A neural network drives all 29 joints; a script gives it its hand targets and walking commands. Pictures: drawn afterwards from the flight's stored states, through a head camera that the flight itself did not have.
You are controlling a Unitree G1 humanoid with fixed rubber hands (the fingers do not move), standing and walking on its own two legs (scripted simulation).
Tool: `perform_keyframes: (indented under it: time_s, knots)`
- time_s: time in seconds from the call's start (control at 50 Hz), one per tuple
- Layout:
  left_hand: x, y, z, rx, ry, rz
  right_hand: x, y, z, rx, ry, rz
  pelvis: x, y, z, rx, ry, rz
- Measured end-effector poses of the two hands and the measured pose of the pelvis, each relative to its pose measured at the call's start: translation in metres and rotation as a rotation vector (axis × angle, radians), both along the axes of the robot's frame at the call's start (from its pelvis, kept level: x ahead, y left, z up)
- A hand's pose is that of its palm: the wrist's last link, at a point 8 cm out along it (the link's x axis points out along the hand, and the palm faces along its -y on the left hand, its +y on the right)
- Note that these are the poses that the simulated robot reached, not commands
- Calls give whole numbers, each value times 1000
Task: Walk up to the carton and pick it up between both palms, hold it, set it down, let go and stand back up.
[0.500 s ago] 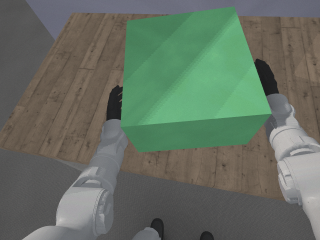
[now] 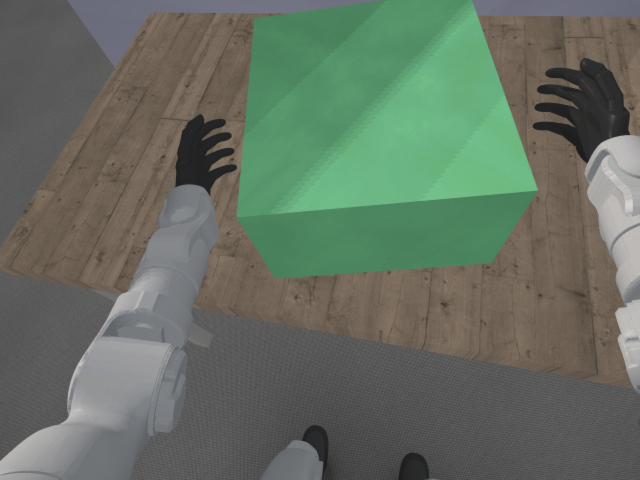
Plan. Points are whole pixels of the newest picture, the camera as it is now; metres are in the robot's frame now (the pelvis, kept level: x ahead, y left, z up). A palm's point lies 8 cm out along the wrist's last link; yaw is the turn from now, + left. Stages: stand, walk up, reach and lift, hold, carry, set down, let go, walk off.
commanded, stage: set down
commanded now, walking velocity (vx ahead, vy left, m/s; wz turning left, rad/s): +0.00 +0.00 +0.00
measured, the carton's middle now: (369, 137) +0.53 +0.07 +0.04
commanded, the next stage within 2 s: none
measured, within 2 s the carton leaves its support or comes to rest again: neither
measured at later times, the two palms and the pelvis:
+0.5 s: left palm (148, 148) +0.40 +0.29 +0.14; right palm out of the picture +0.52 -0.18 +0.16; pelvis +0.01 +0.00 +0.02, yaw +3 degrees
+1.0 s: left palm (157, 180) +0.37 +0.27 +0.13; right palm out of the picture +0.46 -0.22 +0.13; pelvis +0.01 +0.00 +0.03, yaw +3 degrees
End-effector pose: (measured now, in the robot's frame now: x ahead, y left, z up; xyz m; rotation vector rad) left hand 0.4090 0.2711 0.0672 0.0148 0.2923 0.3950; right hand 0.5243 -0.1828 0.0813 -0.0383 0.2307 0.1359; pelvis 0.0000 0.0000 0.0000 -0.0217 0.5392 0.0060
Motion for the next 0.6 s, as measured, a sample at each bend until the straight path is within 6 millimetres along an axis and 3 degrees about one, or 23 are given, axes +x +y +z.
perform_keyframes:
  time_s: [0.32, 0.46, 0.6]
  knots:
    - [1, 16, 65, -20, 4, 4, 7, 13, 62, 34, 19, 24, 8, -2, 13, 5, -125, 44]
    - [-7, 19, 76, -16, 15, 2, 2, 3, 75, 61, 10, 4, 11, 0, 19, 6, -167, 53]
    - [-22, 12, 70, -31, 40, -13, -17, -13, 66, 46, 38, 0, 10, 1, 24, 11, -218, 58]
